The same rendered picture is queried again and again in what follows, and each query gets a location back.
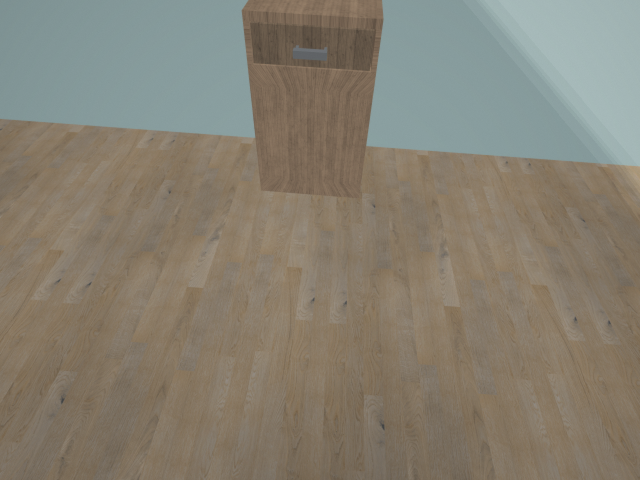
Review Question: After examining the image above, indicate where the handle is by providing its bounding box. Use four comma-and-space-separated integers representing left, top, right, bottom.
293, 45, 327, 61

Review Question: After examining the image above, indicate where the drawer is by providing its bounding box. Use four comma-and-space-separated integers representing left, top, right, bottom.
250, 21, 375, 71

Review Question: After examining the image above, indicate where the cabinet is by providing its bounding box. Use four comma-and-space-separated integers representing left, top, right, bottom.
242, 0, 384, 198

